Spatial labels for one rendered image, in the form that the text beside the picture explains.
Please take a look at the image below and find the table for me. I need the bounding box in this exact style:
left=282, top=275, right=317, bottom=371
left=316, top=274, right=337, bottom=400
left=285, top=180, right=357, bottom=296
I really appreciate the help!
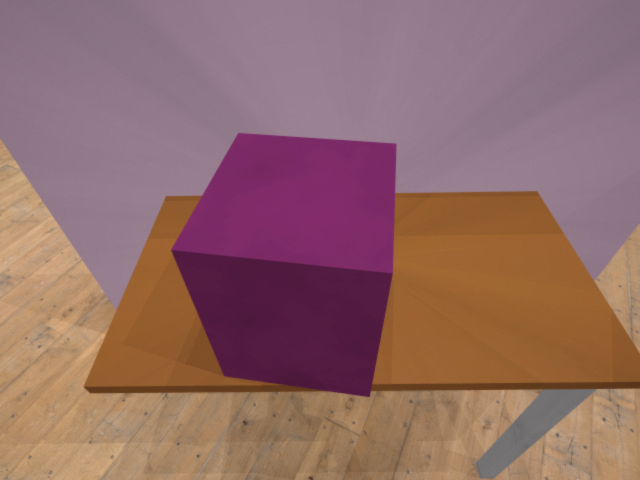
left=84, top=191, right=640, bottom=479

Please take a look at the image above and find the carton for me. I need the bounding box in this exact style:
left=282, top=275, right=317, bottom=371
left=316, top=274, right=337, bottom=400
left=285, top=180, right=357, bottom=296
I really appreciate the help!
left=171, top=133, right=397, bottom=397

